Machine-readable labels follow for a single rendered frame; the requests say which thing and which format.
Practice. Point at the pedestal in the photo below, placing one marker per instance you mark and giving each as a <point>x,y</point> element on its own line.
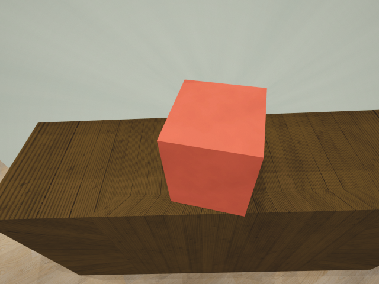
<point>92,196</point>

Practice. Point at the carton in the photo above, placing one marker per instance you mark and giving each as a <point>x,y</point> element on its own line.
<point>212,145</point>

